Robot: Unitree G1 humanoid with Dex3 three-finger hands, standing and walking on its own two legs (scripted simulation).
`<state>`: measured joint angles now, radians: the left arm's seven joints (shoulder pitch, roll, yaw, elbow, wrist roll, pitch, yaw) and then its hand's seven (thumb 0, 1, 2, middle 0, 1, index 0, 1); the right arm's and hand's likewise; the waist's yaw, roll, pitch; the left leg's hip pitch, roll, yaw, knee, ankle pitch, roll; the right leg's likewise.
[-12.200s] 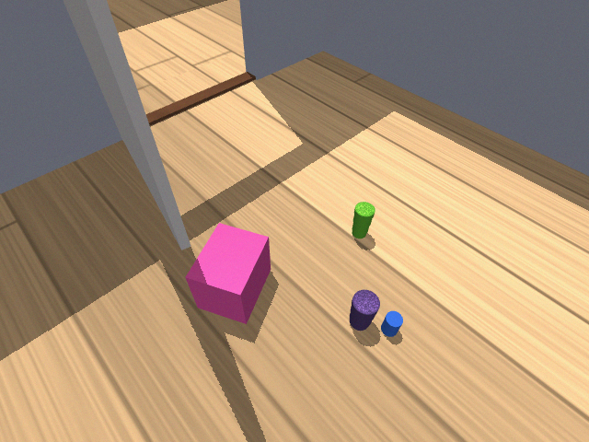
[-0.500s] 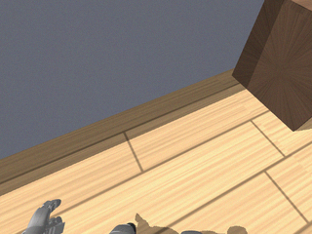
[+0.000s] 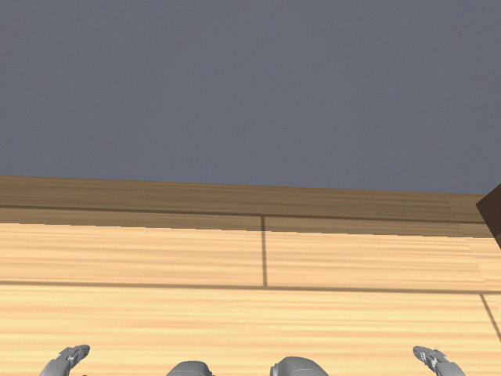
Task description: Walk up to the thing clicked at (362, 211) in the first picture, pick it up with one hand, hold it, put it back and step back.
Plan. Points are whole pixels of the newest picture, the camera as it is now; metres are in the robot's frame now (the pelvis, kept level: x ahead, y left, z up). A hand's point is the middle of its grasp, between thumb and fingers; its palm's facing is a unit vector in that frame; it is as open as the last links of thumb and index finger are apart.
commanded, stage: walk up
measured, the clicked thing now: out of the picture -0.17 +1.39 -0.68
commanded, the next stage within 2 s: none
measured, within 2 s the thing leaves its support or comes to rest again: neither
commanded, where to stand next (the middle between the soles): +0.09 +0.03 m, yaw +92 degrees
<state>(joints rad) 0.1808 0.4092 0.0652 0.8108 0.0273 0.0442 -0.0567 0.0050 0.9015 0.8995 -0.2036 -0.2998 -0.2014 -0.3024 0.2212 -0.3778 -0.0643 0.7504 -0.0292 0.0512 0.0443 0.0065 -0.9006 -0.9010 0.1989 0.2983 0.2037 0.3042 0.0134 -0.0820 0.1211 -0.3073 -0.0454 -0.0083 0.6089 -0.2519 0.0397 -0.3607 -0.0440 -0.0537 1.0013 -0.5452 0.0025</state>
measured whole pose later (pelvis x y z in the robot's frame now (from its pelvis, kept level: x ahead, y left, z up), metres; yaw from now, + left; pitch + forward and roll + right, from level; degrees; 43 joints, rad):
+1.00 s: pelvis +0.06 -0.05 -0.01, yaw +56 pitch -2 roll +1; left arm 0.21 0.39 0.03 0.72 0.03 -0.02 -0.01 0.00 0.90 0.90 -0.21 -0.30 -0.21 -0.30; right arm 0.24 -0.42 -0.09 0.66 -0.05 0.06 0.03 0.01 -0.90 -0.90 0.20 0.30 0.20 0.30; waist 0.00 0.03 0.13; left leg -0.50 -0.10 -0.10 1.07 -0.45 -0.01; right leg -0.38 -0.10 -0.09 0.74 -0.32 -0.01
